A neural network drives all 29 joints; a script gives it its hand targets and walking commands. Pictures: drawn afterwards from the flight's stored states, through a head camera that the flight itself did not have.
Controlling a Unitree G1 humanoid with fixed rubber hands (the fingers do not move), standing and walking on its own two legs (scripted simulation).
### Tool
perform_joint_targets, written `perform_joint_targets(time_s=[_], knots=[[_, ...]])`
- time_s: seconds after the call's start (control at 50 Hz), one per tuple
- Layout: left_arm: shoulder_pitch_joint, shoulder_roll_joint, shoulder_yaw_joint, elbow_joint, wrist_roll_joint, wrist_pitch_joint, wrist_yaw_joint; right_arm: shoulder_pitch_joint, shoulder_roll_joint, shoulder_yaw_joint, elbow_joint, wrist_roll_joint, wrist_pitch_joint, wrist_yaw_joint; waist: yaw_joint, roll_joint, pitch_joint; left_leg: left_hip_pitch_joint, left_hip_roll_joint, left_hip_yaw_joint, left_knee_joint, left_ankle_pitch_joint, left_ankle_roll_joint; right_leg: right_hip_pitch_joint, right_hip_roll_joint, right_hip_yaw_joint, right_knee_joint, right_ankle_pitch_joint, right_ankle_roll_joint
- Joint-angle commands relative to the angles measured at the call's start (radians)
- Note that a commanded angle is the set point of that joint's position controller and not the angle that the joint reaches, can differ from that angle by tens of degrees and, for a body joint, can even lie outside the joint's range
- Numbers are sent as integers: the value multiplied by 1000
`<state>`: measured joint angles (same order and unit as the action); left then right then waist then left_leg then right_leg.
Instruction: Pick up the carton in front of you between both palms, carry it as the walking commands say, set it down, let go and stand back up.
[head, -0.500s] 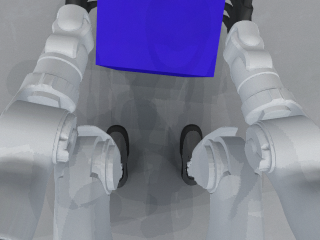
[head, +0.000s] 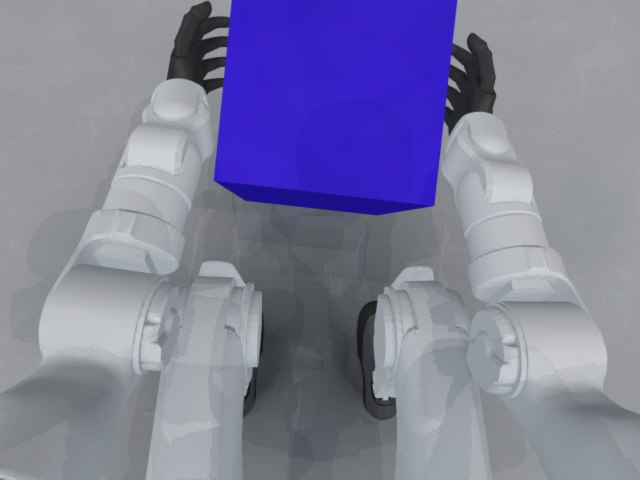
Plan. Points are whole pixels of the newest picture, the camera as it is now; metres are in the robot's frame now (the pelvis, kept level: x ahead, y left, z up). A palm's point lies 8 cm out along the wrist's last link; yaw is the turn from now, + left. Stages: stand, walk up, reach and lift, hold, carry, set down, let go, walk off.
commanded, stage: reach and lift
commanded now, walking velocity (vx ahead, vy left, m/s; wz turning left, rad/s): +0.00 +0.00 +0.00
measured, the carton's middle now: (325, 123) +0.51 +0.00 -0.17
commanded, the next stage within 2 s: none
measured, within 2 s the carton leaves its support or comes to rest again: neither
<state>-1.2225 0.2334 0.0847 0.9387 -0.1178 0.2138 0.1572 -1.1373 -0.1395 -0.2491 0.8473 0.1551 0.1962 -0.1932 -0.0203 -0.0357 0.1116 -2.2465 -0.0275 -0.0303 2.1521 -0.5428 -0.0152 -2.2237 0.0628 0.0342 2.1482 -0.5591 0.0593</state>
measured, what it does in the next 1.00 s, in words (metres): rises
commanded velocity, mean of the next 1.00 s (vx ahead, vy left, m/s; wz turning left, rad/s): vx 0.00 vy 0.00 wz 0.00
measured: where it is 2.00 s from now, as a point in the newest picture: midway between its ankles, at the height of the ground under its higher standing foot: (310, 378)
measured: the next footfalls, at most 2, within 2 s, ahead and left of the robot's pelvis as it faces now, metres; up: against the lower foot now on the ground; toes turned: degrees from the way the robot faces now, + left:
none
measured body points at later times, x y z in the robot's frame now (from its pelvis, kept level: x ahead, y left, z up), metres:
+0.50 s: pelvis +0.01 -0.01 +0.13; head +0.24 +0.02 +0.51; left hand +0.49 +0.17 +0.07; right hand +0.49 -0.14 +0.07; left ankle +0.12 +0.12 -0.35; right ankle +0.12 -0.13 -0.35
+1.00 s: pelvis +0.06 +0.00 +0.27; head +0.18 +0.01 +0.70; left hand +0.45 +0.16 +0.23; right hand +0.45 -0.14 +0.23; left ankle +0.12 +0.12 -0.35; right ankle +0.12 -0.13 -0.35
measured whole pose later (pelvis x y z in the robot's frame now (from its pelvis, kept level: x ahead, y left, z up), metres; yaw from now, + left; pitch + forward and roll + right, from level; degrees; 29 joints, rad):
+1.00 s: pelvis +0.06 +0.00 +0.27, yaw +2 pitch +28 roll +0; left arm -0.57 -0.09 0.35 0.62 0.20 0.34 0.05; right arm -0.56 0.11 -0.39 0.60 -0.18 0.33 -0.06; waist -0.01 -0.01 -0.24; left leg -1.27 -0.04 -0.05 1.24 -0.45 -0.01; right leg -1.25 0.05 0.06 1.24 -0.47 0.02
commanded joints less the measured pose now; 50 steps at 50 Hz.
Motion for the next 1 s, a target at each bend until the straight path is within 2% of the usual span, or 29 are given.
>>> perform_joint_targets(time_s=[0.0, 0.08, 0.12, 0.16, 0.2, 0.24, 0.3, 0.46, 0.58, 0.8, 0.98], knots=[[-591, -1191, -293, -291, -17, 20, -292, -744, 1107, 420, -284, -3, 34, 314, 14, 86, -1347, 774, -132, 103, -259, 284, 12, 544, 117, -141, -250, 237, -32], [-497, -1222, -144, -111, 111, 71, -330, -616, 1109, 258, -112, -161, 83, 332, -18, 93, -1072, 605, -133, 96, -373, 80, 10, 468, 110, -132, -354, 82, -48], [-479, -1208, -80, -63, 164, 85, -346, -583, 1092, 181, -65, -230, 98, 340, -36, 97, -1029, 578, -133, 91, -413, 47, 11, 470, 109, -127, -398, 58, -54], [-472, -1203, -40, -53, 196, 90, -353, -584, 1103, 154, -64, -256, 104, 347, -27, 92, -1058, 606, -132, 87, -448, 47, 13, 489, 111, -124, -433, 57, -53], [-461, -1207, -21, -60, 216, 91, -352, -600, 1135, 173, -80, -250, 107, 353, 4, 69, -1114, 654, -131, 89, -473, 73, 16, 522, 114, -118, -464, 71, -45], [-460, -1219, -30, -77, 222, 94, -353, -594, 1168, 203, -90, -239, 114, 358, 16, 50, -1162, 688, -133, 93, -501, 89, 18, 576, 117, -115, -496, 82, -38], [-455, -1247, -79, -133, 205, 101, -357, -569, 1201, 254, -124, -218, 125, 363, 18, 39, -1245, 749, -135, 96, -533, 127, 17, 662, 120, -110, -536, 117, -33], [-359, -1336, -244, -267, 134, 139, -367, -452, 1277, 399, -216, -149, 162, 378, 17, 58, -1348, 951, -139, 88, -631, 231, -1, 831, 122, -98, -636, 204, -29], [-245, -1370, -294, -298, 124, 144, -364, -335, 1295, 444, -230, -137, 164, 381, 14, 65, -1270, 1051, -141, 69, -721, 263, -5, 924, 122, -81, -723, 235, -30], [-43, -1392, -287, -287, 154, 122, -351, -122, 1300, 436, -203, -177, 145, 386, 8, 61, -1066, 1258, -135, 21, -931, 272, 0, 1109, 112, -37, -929, 242, -41], [114, -1397, -309, -315, 174, 108, -347, 40, 1311, 454, -215, -200, 132, 392, 13, 50, -942, 1474, -116, -19, -1112, 337, 10, 1321, 94, 3, -1109, 303, -51]])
